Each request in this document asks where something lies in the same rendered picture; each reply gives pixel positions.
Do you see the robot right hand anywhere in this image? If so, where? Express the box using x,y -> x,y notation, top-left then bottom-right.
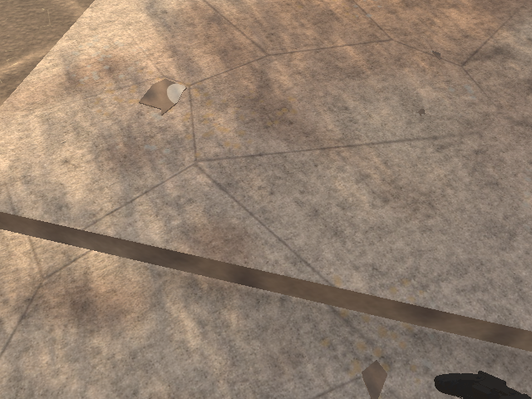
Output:
434,371 -> 531,399

